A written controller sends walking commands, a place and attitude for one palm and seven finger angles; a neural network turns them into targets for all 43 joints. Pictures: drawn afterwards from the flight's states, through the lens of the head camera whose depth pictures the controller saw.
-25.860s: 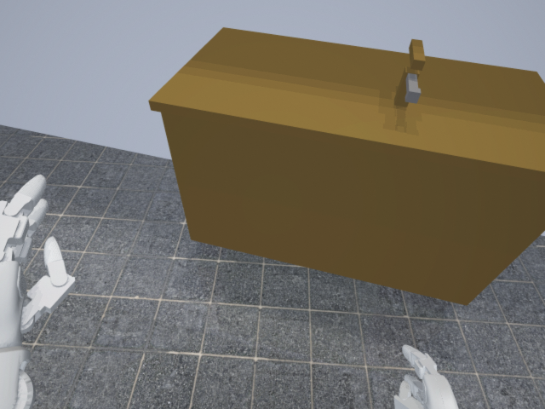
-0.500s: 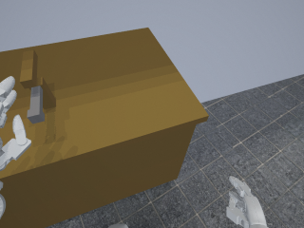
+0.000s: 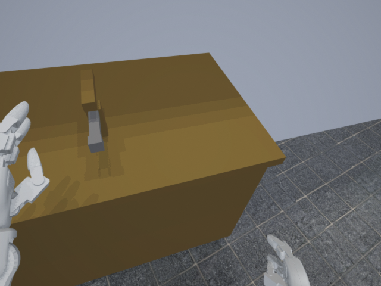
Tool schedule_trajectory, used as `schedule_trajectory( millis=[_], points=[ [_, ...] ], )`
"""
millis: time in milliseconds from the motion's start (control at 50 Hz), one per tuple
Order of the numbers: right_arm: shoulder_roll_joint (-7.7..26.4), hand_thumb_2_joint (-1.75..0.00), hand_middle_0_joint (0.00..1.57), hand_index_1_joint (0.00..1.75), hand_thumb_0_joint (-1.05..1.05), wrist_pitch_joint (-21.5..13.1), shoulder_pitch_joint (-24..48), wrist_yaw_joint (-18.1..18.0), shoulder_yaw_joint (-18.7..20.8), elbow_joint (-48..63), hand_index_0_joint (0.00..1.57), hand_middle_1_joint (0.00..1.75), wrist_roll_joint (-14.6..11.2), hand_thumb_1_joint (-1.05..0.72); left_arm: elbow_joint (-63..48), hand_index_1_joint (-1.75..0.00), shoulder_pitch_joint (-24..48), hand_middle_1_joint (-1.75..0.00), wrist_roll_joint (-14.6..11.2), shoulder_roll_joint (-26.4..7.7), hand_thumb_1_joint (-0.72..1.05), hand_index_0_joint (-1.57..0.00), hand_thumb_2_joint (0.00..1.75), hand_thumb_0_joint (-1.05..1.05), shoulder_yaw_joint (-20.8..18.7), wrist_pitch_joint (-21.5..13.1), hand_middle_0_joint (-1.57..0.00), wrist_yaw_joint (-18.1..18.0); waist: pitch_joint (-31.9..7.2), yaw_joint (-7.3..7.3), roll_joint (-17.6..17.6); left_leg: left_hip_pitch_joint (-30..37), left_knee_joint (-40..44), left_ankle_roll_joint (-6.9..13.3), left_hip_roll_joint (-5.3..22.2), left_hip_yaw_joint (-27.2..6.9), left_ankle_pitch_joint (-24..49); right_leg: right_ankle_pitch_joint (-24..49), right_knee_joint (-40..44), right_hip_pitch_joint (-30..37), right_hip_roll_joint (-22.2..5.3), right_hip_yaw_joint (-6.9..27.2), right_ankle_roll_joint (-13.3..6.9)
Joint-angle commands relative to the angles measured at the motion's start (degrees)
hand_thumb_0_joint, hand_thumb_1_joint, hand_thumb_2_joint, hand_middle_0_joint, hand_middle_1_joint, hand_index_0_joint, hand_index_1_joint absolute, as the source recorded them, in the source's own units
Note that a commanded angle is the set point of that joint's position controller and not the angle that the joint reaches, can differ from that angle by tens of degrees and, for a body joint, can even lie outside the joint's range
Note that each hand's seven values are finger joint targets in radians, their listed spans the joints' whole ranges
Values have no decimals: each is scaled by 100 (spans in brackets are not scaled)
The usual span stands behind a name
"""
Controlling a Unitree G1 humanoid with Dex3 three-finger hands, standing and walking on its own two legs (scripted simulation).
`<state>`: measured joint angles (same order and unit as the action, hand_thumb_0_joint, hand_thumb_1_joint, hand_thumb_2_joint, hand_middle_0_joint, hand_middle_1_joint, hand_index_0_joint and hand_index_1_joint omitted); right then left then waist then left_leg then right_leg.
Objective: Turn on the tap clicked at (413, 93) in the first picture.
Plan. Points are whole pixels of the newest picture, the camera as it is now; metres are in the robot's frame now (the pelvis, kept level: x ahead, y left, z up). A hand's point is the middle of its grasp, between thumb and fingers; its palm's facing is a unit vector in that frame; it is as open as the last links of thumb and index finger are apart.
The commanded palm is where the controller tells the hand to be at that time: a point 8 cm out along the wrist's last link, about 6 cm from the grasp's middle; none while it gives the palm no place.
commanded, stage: come to a stop and stand still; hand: left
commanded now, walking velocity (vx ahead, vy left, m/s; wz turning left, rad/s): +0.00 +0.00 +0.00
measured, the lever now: (96, 143) +0.37 +0.25 +0.08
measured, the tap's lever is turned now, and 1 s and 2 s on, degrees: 0 0 0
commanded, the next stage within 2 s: look again from close up in 0.74 s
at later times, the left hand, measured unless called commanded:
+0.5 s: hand (61, 166) +0.25 +0.24 +0.16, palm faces +0.37 -0.85 -0.38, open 7.5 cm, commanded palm +0.19 +0.28 +0.18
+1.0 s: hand (64, 173) +0.24 +0.23 +0.16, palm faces +0.40 -0.84 -0.36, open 7.5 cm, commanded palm +0.18 +0.26 +0.18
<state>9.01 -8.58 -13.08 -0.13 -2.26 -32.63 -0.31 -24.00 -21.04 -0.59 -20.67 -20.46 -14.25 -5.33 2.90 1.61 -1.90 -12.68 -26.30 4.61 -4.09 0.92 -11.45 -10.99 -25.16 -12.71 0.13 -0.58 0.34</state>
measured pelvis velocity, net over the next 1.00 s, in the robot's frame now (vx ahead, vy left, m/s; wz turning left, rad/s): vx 0.03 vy -0.02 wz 0.02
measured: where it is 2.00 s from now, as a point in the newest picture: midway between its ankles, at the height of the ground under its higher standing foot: outside the picture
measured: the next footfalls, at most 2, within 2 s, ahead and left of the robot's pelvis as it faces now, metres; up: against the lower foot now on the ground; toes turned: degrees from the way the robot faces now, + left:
none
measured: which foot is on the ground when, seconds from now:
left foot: down 0.00-1.00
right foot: down 0.00-1.00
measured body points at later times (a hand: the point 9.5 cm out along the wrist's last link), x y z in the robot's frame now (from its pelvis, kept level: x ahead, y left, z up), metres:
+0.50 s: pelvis +0.04 -0.01 +0.00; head +0.06 +0.02 +0.45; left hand +0.23 +0.29 +0.18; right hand +0.22 -0.23 -0.07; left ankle +0.03 +0.06 -0.74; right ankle +0.04 -0.13 -0.74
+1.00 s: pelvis +0.03 -0.02 +0.00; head +0.04 -0.01 +0.45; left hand +0.21 +0.27 +0.18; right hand +0.21 -0.24 -0.07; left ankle +0.03 +0.06 -0.74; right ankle +0.04 -0.13 -0.74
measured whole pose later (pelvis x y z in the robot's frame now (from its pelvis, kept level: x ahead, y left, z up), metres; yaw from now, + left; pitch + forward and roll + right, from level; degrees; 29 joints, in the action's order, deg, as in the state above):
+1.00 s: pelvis +0.03 -0.02 +0.00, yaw +1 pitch -1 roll -1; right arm 11.5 -5.2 -11.5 -1.8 -1.2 -33.1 -0.9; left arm -25.3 -24.6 -2.9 -20.3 -19.1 -11.3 -6.3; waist 2.8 1.3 -0.2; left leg -10.5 -24.1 3.1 -2.9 -1.0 -12.3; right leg -10.2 -20.6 -9.2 1.5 -2.1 -0.9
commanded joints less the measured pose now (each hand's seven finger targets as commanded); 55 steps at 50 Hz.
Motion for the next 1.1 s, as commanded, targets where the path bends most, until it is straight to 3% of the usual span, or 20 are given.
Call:
schedule_trajectory(
  millis=[0,20,80,260,340,420,440,520,540,600,620,640,700,820,840,920,940,1020,1040,1080],
  points=[
    [941,-90,20,30,0,-283,439,-60,422,823,20,30,-31,-90,-1099,-30,634,-30,-35,-762,90,-20,90,0,-424,-307,-20,-84,-366,-42,705,-954,1440,-277,1119,-1158,-1690,-252,140,859,-66,177,-86],
    [923,-90,20,30,0,-293,503,-57,399,821,20,30,-40,-90,-1187,-30,680,-30,-30,-807,90,-20,90,0,-453,-308,-20,-86,-446,-37,829,-755,1425,-342,1082,-1124,-1489,-189,189,795,-52,149,-79],
    [955,-90,20,30,0,-277,447,-66,422,792,20,30,-22,-90,-1165,-30,702,-30,-29,-724,90,-20,90,0,-324,-293,-20,-99,-548,-39,630,-525,1240,-402,1015,-1062,-936,15,308,801,-101,189,-109],
    [954,-90,20,30,0,-158,520,-80,469,811,20,30,-48,-90,-1499,-30,236,-30,-150,-894,90,-20,90,0,-512,-232,-20,-153,-1074,-31,615,284,470,-610,852,-726,1771,1239,251,963,-256,138,-192],
    [948,-90,20,30,0,-66,555,-103,453,827,20,30,-50,-90,-1514,-30,-92,-30,-221,-939,90,-20,90,0,-616,-220,-20,-159,-1122,-42,616,294,387,-620,844,-720,2080,1391,213,1005,-268,91,-191],
    [942,-90,20,30,0,-22,625,-140,461,854,20,30,-89,-90,-1534,-30,-237,-30,-248,-1036,90,-20,90,0,-719,-189,-20,-176,-1067,-45,614,288,359,-584,855,-692,1936,1462,268,973,-324,160,-202],
    [963,-90,20,30,0,0,575,-141,446,843,20,30,-64,-90,-1463,-30,-232,-30,-276,-875,90,-20,90,0,-566,-184,-20,-156,-1018,-59,570,210,405,-573,836,-695,1839,1378,265,968,-298,124,-189],
    [954,-90,20,30,0,6,662,-182,446,855,20,30,-86,-90,-1546,-30,-116,-30,-264,-1021,90,-20,90,0,-645,-146,-20,-190,-1028,-50,570,279,422,-521,857,-712,1632,1359,339,938,-335,209,-190],
    [969,-90,20,30,0,21,617,-185,435,830,20,30,-57,-90,-1456,-30,-91,-30,-277,-860,90,-20,90,0,-496,-143,-20,-172,-1012,-63,503,252,440,-498,832,-691,1558,1334,351,934,-324,185,-180],
    [975,-90,20,30,0,14,616,-190,450,849,20,30,-72,-90,-1386,-30,-17,-30,-276,-900,90,-20,90,0,-507,-107,-20,-180,-927,-47,432,169,509,-445,839,-720,1161,1189,444,928,-363,303,-179],
    [960,-90,20,30,0,14,706,-208,431,823,20,30,-85,-90,-1485,-30,25,-30,-264,-979,90,-20,90,0,-564,-98,-20,-201,-933,-51,575,211,502,-443,817,-703,1162,1201,460,899,-367,314,-188],
    [960,-90,20,30,0,28,663,-209,405,819,20,30,-45,-90,-1358,-30,18,-30,-281,-839,90,-20,90,0,-438,-94,-20,-190,-902,-51,485,102,561,-415,807,-717,1011,1095,483,942,-357,263,-173],
    [962,-90,20,30,0,2,671,-202,427,843,20,30,-65,-90,-1461,-30,151,-30,-263,-929,90,-20,90,0,-470,-100,-20,-196,-829,-44,569,48,633,-387,812,-766,768,969,520,929,-367,336,-180],
    [947,-90,20,30,0,2,731,-222,403,813,20,30,-71,-90,-1419,-30,37,-30,-273,-1000,90,-20,90,0,-555,-62,-20,-209,-823,-42,565,72,676,-370,792,-754,643,864,610,886,-360,342,-179],
    [949,-90,20,30,0,23,680,-214,385,812,20,30,-44,-90,-1300,-30,-9,-30,-294,-847,90,-20,90,0,-428,-57,-20,-190,-775,-47,501,-19,728,-352,783,-756,531,758,631,897,-343,302,-161],
    [946,-90,20,30,0,-1,738,-223,396,817,20,30,-84,-90,-1408,-30,61,-30,-266,-978,90,-20,90,0,-519,-56,-20,-196,-720,-45,544,-38,819,-369,791,-789,300,576,650,836,-321,313,-162],
    [965,-90,20,30,0,21,676,-225,378,813,20,30,-47,-90,-1268,-30,13,-30,-286,-855,90,-20,90,0,-420,-53,-20,-182,-672,-45,532,-153,886,-346,785,-811,205,470,654,862,-292,283,-143],
    [951,-90,20,30,0,-9,733,-228,401,819,20,30,-86,-90,-1380,-30,-18,-30,-271,-995,90,-20,90,0,-542,-52,-20,-195,-757,-37,530,-37,810,-333,786,-778,248,550,679,859,-337,336,-153],
    [976,-90,20,30,0,5,661,-223,393,806,20,30,-55,-90,-1318,-30,0,-30,-281,-830,90,-20,90,0,-390,-54,-20,-181,-725,-53,480,-134,845,-332,767,-791,186,449,668,876,-309,286,-145],
    [999,-90,20,30,0,-11,645,-221,420,809,20,30,-64,-90,-1387,-30,28,-30,-267,-898,90,-20,90,0,-433,-65,-20,-191,-764,-47,458,-134,818,-333,768,-801,252,520,653,918,-318,312,-155]
  ],
)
